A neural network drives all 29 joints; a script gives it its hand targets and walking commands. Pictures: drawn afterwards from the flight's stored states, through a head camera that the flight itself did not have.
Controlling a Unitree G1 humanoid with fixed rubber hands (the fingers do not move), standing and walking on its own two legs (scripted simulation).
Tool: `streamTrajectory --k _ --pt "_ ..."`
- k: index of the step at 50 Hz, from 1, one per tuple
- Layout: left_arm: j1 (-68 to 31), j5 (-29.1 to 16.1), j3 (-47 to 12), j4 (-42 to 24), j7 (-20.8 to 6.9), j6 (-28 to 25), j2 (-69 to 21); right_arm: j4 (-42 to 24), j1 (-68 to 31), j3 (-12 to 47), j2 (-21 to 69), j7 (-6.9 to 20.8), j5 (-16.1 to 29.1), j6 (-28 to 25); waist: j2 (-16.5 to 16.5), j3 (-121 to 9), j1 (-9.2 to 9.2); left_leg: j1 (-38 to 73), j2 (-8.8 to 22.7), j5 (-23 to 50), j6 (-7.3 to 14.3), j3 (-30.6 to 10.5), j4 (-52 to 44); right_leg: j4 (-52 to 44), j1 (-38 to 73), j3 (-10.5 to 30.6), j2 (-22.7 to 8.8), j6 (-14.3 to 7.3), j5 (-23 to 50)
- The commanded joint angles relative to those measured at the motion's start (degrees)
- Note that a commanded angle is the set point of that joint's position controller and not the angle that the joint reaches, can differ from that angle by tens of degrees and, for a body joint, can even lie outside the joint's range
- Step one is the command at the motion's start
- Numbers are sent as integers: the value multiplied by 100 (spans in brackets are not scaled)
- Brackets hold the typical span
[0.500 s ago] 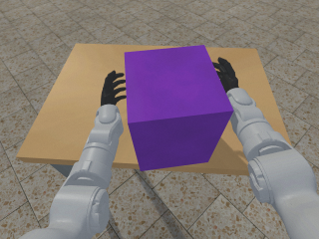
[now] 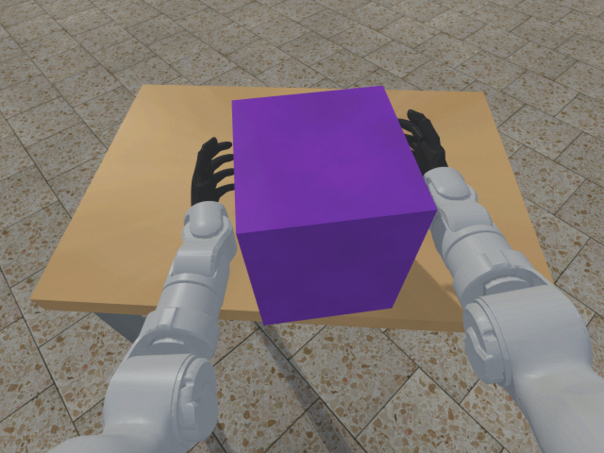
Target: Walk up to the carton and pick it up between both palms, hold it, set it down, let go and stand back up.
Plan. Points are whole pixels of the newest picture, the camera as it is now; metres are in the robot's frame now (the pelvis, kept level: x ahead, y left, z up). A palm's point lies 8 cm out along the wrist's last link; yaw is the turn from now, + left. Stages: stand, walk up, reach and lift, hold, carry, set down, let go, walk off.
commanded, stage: reach and lift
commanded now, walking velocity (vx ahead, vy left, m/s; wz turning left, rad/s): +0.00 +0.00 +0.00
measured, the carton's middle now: (319, 213) +0.44 +0.02 +0.05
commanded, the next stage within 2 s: none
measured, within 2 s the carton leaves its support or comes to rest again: leaves its support in 1.26 s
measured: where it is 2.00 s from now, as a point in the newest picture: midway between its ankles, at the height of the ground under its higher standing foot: outside the picture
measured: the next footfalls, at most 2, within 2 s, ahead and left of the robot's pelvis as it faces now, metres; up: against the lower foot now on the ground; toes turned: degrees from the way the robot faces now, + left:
none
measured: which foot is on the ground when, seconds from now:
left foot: down 0.00-1.00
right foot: down 0.00-1.00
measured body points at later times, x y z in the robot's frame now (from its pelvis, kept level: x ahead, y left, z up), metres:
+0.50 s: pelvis +0.00 +0.00 +0.00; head +0.06 -0.01 +0.45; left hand +0.42 +0.17 +0.08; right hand +0.48 -0.12 +0.10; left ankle +0.01 +0.16 -0.74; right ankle +0.00 -0.07 -0.74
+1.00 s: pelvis +0.00 +0.00 +0.00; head +0.06 +0.00 +0.45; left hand +0.42 +0.17 +0.08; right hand +0.47 -0.12 +0.10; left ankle +0.01 +0.16 -0.74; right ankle +0.00 -0.07 -0.74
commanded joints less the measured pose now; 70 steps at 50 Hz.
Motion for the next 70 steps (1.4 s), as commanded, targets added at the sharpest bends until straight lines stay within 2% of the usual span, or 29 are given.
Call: streamTrajectory --k 1,4,6,7,8,10,11,15,16,22,26,28,29,32,33,36,37,41,43,46,49,52,53,54,56,67,68,69,70 --pt "-2881 982 500 -536 -560 -365 -1597 -907 -2256 -1068 1619 309 -1556 -190 -632 -3288 417 838 -139 1734 77 680 -49 -142 2523 423 -14 582 2813" --pt "-3268 1423 359 -703 -981 -340 -3050 -1182 -2554 -1478 3189 811 -2286 -353 -480 -3661 446 1210 -147 1777 65 728 -132 -157 2609 299 -14 520 2776" --pt "-3161 1582 347 -778 -1098 -368 -2985 -956 -2091 -1730 3367 860 -2781 -381 -442 -3645 200 1128 -181 1696 95 706 -200 -132 2943 294 -49 553 2959" --pt "-3194 1623 475 -687 -1101 -378 -2893 -1064 -2292 -1737 3472 938 -2808 -417 -565 -3566 481 934 -188 1589 130 814 -248 -75 3098 312 -66 618 3038" --pt "-3291 1569 277 -807 -1062 -383 -3047 -853 -2126 -1991 3348 976 -2950 -467 -481 -3617 253 1050 -188 1776 85 767 -189 -43 3014 210 -28 587 3237" --pt "-2907 1750 535 -676 -1144 -255 -2938 -758 -1878 -2046 3430 1003 -3040 -428 -376 -3247 322 1224 -178 1660 131 803 -294 -68 3212 245 -103 650 3263" --pt "-2979 1698 585 -719 -1122 -279 -2965 -861 -2009 -1893 3510 1049 -3039 -422 -459 -3263 516 1180 -152 1647 157 787 -323 -11 3149 200 -60 660 3023" --pt "-2959 1672 508 -712 -1118 -212 -2976 -559 -1846 -2124 3355 1030 -3137 -383 -684 -2926 178 1264 -146 1662 175 721 -315 -75 2989 168 -66 664 3235" --pt "-2813 1807 756 -509 -1155 -189 -2915 -669 -1831 -2098 3443 1018 -3207 -383 -698 -2909 377 1237 -148 1555 233 768 -357 -87 3222 204 -102 696 3107" --pt "-3077 1666 431 -688 -1089 -181 -2987 -812 -1982 -2162 3531 1074 -3222 -420 -431 -3041 258 1416 -135 1570 175 762 -292 -169 2793 124 -29 579 2748" --pt "-2960 1585 361 -745 -1064 -229 -3073 -975 -2083 -1940 3636 1060 -3170 -543 -509 -3453 428 1273 -128 1754 159 778 -234 -94 2965 179 -63 604 3222" --pt "-2973 1709 429 -641 -1092 -187 -2965 -942 -1986 -2026 3629 1021 -3136 -496 -560 -3091 365 1220 -176 1445 224 813 -328 -124 3007 220 -85 666 2948" --pt "-3033 1675 357 -543 -1108 -155 -2969 -674 -1961 -2184 3481 1025 -3212 -426 -489 -2995 153 1197 -178 1441 206 768 -321 -151 2943 144 -61 616 2871" --pt "-2894 1726 520 -543 -1106 -121 -2916 -704 -1883 -2134 3505 1028 -3252 -407 -622 -3143 368 1376 -156 1612 206 833 -369 -235 3059 121 -32 615 2710" --pt "-2965 1648 377 -663 -1074 -116 -3039 -768 -1931 -1980 3655 1038 -3102 -444 -387 -3206 395 1287 -181 1616 210 824 -314 -173 3071 156 -62 575 2890" --pt "-3330 1548 285 -805 -1097 -129 -3035 -806 -2009 -2179 3597 991 -3251 -432 -538 -3226 160 1306 -166 1415 203 738 -374 -160 3043 107 -91 689 2806" --pt "-3104 1600 235 -849 -1081 -157 -3075 -970 -2053 -1927 3675 1009 -3133 -494 -356 -3421 393 1239 -135 1698 196 760 -250 -75 2990 154 -44 603 3092" --pt "-3284 1455 93 -807 -1112 -227 -3073 -1071 -2028 -1620 3928 840 -3130 -568 -757 -3740 292 1096 -205 1748 196 781 -241 -16 3477 200 -91 738 3728" --pt "-3180 1346 -312 -1031 -1115 -223 -3269 -960 -1803 -1401 3988 787 -3004 -595 -467 -4153 156 1252 -194 2302 131 763 -109 154 3569 173 -130 768 4572" --pt "-3008 1420 -221 -956 -1122 -285 -3323 -1138 -1968 -1271 4095 820 -2857 -704 -444 -3979 381 1082 -178 1985 116 718 -243 166 3917 190 -212 837 4632" --pt "-3125 1197 -425 -802 -1218 -297 -3156 -1305 -1924 -946 4222 688 -2720 -679 -564 -3987 266 1129 -216 1858 135 739 -244 118 3947 237 -294 952 4819" --pt "-3250 1321 -525 -849 -1222 -149 -3147 -800 -1611 -1277 3996 633 -2807 -482 -292 -3624 74 1343 -177 1832 107 711 -318 -56 3524 173 -164 796 3926" --pt "-3606 1157 -710 -1108 -1200 -194 -3306 -1285 -2085 -1290 4060 665 -2742 -600 -140 -4112 19 1367 -177 1873 38 693 -258 6 3718 169 -183 751 3934" --pt "-3462 1199 -631 -903 -1165 -145 -3219 -1254 -2143 -1331 3928 674 -2768 -593 -148 -3875 45 1663 -138 1996 21 684 -247 -133 3301 74 -71 719 3402" --pt "-3656 994 -1012 -1308 -1085 -219 -3470 -1344 -2254 -1056 4123 670 -2502 -687 -40 -4498 94 2014 -150 2422 -33 653 -15 -81 3188 110 -26 709 3599" --pt "-3831 697 -1240 -883 -1216 106 -3285 -1713 -2402 -910 4414 445 -2284 -417 -254 -4052 -240 1811 -243 1336 103 640 -224 -285 3398 168 -112 690 2927" --pt "-3937 766 -1231 -653 -1180 180 -3346 -1463 -2501 -975 4229 493 -2341 -349 -74 -3533 -273 1843 -256 1126 89 603 -261 -361 3095 90 -64 669 2443" --pt "-4208 741 -975 -723 -1262 139 -3079 -1695 -2704 -936 4403 437 -2301 -321 -370 -3693 -149 1506 -301 764 172 703 -308 -349 3473 234 -174 715 2566" --pt "-4267 817 -874 -766 -1244 216 -3008 -1404 -2639 -1157 4321 478 -2293 -213 -178 -3297 -175 1470 -260 470 179 700 -447 -368 3487 226 -181 711 2101"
